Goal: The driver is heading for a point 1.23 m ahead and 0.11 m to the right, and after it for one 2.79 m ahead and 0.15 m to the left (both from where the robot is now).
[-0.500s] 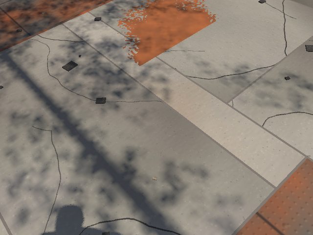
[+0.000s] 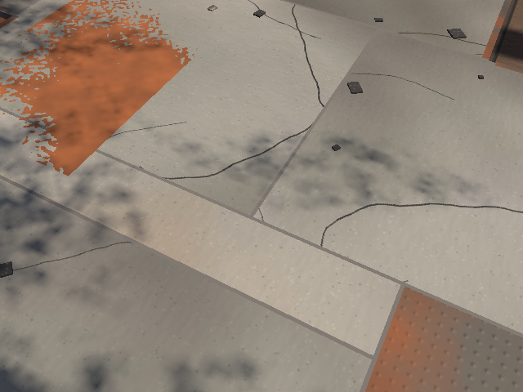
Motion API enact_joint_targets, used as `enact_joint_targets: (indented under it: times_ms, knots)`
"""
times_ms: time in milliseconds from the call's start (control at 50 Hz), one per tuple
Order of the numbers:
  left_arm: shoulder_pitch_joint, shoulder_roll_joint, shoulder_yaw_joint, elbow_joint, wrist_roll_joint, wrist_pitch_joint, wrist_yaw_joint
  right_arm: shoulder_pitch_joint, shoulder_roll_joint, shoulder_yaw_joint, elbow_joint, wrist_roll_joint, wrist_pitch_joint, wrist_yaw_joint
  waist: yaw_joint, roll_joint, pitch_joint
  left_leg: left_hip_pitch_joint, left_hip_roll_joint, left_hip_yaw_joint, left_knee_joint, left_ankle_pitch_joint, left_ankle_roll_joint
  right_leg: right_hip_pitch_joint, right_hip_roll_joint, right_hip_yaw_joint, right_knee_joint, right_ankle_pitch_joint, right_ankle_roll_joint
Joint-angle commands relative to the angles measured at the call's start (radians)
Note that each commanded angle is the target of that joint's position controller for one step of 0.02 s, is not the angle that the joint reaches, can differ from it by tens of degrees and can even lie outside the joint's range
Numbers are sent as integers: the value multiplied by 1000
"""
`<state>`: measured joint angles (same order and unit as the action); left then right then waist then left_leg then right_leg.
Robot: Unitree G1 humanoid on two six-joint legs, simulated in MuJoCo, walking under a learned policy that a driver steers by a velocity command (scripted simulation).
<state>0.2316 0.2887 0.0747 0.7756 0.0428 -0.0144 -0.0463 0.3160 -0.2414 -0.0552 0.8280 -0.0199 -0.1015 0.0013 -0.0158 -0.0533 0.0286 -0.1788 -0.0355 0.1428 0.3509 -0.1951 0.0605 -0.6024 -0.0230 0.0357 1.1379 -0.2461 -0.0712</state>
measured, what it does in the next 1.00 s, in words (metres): walks ahead, turning right: right foot, then left foot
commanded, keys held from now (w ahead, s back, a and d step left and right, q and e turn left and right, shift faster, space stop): w+e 0.36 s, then w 0.42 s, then w+q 0.22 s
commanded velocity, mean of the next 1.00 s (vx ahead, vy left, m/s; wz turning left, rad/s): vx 0.50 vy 0.00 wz -0.30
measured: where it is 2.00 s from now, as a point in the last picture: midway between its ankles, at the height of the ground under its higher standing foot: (312, 218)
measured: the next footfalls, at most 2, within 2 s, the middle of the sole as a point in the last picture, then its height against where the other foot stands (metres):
right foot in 0.30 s outside the picture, level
left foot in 0.86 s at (287, 323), level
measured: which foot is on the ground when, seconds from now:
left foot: down 0.00-0.32, up 0.34-0.84, down 0.86-1.00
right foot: up 0.00-0.28, down 0.30-0.86, up 0.88-1.00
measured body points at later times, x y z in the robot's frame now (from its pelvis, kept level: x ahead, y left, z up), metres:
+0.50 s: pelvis +0.27 -0.08 +0.00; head +0.30 -0.09 +0.44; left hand +0.42 +0.16 -0.13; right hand +0.29 -0.35 -0.13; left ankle +0.31 +0.08 -0.66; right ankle +0.27 -0.12 -0.74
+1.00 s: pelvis +0.56 -0.10 -0.01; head +0.59 -0.10 +0.44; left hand +0.69 +0.13 -0.15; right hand +0.57 -0.38 -0.13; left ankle +0.63 -0.06 -0.74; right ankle +0.44 -0.19 -0.65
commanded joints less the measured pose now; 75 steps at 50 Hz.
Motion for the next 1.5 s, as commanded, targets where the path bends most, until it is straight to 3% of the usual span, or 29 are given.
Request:
enact_joint_targets:
  times_ms: [20, 200, 280, 300, 320, 340, 360, 380, 420, 460, 500, 740, 800, 840, 860, 880, 900, 920, 960, 1060, 1260, 1320, 1360, 1380, 1400, 1420, 1440, 1460, 1500]
  knots:
    - [-18, 2, -8, -72, 1, 2, -17, 22, -76, -11, -34, 2, -24, 4, 22, 114, 8, 52, 295, -178, -210, 219, 116, -125, -50, 30, -32, 102, 11]
    - [-297, -16, -34, -169, -2, -8, -41, 144, -132, -18, 32, 1, 4, -15, -45, 123, 67, 199, 296, 27, -151, 416, 68, -32, -17, -137, -471, 165, -29]
    - [-115, 30, -9, -124, 9, -15, -20, 162, -189, -26, 56, -1, 39, -29, 45, 154, -66, 258, 307, 102, 240, 906, 45, 255, 121, -194, -572, -17, -113]
    - [60, 69, 12, -65, 19, -23, -6, 151, -190, -24, 44, 1, 44, -29, 123, 113, -165, 133, 287, 121, 477, 778, 21, 499, 125, -149, -630, 5, -149]
    - [169, 171, 43, -50, 26, -23, 12, 175, -114, -6, -7, 11, 41, -18, 140, -39, -297, -198, 234, 118, 808, 271, -22, 826, -138, 212, -653, -166, -232]
    - [160, 240, 59, -71, -13, -13, 22, 119, -105, -7, -83, 11, 30, -1, 114, -175, -374, -517, 31, -15, 1090, -362, -70, 977, -345, 732, -813, -101, -357]
    - [178, 207, 54, -57, -19, -1, 34, -21, -154, -17, -109, 3, 22, 2, 152, -24, -267, -643, 84, -145, 1093, -259, -62, 940, -298, 600, -836, 33, -321]
    - [127, 159, 42, -40, -27, -5, 43, -32, -124, -4, -111, 16, 10, 4, 106, 8, -153, -621, 130, -147, 1015, -158, -52, 802, -279, 445, -838, 185, -289]
    - [44, 84, 17, -36, -31, -24, 45, 16, -107, 0, -79, -6, 25, 4, 9, 74, -59, -467, 175, -154, 852, -131, -59, 567, -183, 279, -866, 395, -216]
    - [31, 54, 3, -32, -35, -48, 38, 66, -89, 3, -55, -29, 61, 13, -24, 52, -68, -378, 172, -141, 803, -121, -70, 484, -138, 208, -898, 465, -202]
    - [69, 70, 4, -2, -40, -61, 34, 40, -75, 4, -60, -28, 75, 24, -26, 35, -45, -392, 168, -127, 738, -59, -77, 452, -118, 168, -939, 469, -198]
    - [270, 91, -9, 115, -25, -72, 51, -354, -74, 15, -177, -8, 62, 36, 89, -4, 73, -500, 102, -90, 282, 183, -22, 682, -150, 133, -949, 535, -134]
    - [224, 119, -7, 126, -17, -73, 63, -255, -92, 6, -149, -5, 52, 28, 25, -17, 40, -327, 39, -66, 210, 69, 31, 710, -162, 95, -848, 805, -103]
    - [201, 131, -5, 133, -10, -70, 62, 4, -126, -15, -59, -7, 40, 8, -87, 8, -104, -12, -18, -40, 140, 59, 80, 672, -112, 24, -534, 946, -71]
    - [210, 104, -15, 114, -14, -74, 63, 172, -184, -32, -22, -26, 34, -4, -145, 73, -217, 239, 145, -226, 136, -14, 131, 493, -72, -11, -259, 668, -55]
    - [336, 12, -30, 103, -47, -76, 50, 225, -303, -63, -12, -37, 34, -1, -83, 322, -322, 502, 418, -767, 47, -56, 303, 121, 132, -68, 143, -29, 7]
    - [285, 84, -18, 105, -11, -81, 50, 141, -232, -51, -8, 13, 47, 14, -59, 225, -277, 454, 395, -924, -76, -96, 304, -14, 109, 33, 221, -214, -8]
    - [182, 91, -17, 75, -10, -85, 45, 32, -184, -40, -30, 20, 49, 19, -27, 148, -115, 308, 366, -741, -77, -101, 279, -61, 41, 41, 204, -120, -9]
    - [93, 65, -25, 49, -5, -88, 36, -15, -116, -22, -24, 11, 42, 21, 4, 58, -19, 116, 275, -558, -111, 104, 228, -7, -21, 30, 83, -43, 4]
    - [56, 27, -41, 14, 8, -38, 29, 37, -144, -29, 14, 22, 23, 14, 44, 98, -12, -24, 183, -416, -166, 244, 214, 49, -43, -14, -99, -5, 78]
    - [-313, 23, -58, -120, -15, -48, 24, 194, -158, -41, 32, 8, 41, 0, -76, 126, 12, 110, 155, -459, -76, 356, 154, -5, 3, -24, -499, 214, 115]
    - [-265, 51, -51, -122, -20, -62, 28, 144, -180, -50, 8, 1, 45, -10, -33, 143, -1, 102, 169, -507, -4, 399, 122, 136, 25, -4, -598, 133, 87]
    - [-77, 92, -32, -70, -18, -80, 44, 93, -191, -53, -7, 7, 39, -5, 58, 107, -78, 33, 112, -489, 177, 459, 82, 418, 49, -9, -701, 105, 48]
    - [63, 158, -13, -53, 2, -93, 61, 88, -152, -43, -27, 20, 30, 4, 114, 16, -193, -61, 48, -425, 406, 330, 55, 632, -104, 134, -736, -6, -1]
    - [149, 250, 12, -59, 23, -81, 74, 166, -56, -21, -61, 58, 29, 4, 107, -177, -336, -342, -87, -278, 693, -162, 13, 915, -380, 513, -789, -151, -98]
    - [114, 216, 14, -52, 7, -64, 70, 183, -120, -27, -60, 27, 41, -3, 68, -186, -315, -472, -56, -238, 825, -348, 22, 854, -427, 716, -857, -238, -145]
    - [52, 124, -5, -68, 1, -59, 65, 139, -144, -34, -41, 9, 53, -2, 51, -41, -172, -496, 6, -251, 871, -261, 24, 725, -380, 583, -866, -262, -129]
    - [7, 68, -18, -68, -4, -61, 60, 85, -129, -31, -46, 3, 56, 9, 43, 18, -89, -480, 37, -240, 847, -188, 16, 618, -326, 439, -888, -159, -110]
    - [4, 41, -27, -47, -10, -72, 60, 51, -111, -31, -58, -16, 75, 28, 16, -50, -26, -440, 79, -221, 796, -143, -3, 505, -250, 242, -930, 37, -72]
Velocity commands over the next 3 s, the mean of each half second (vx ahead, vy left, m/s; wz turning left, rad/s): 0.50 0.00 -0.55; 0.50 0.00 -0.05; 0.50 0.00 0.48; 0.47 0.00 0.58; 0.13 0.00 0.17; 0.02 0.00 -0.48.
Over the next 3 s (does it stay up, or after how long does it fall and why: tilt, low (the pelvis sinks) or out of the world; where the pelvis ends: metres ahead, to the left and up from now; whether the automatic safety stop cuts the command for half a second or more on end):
stays up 1.16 -0.05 0.00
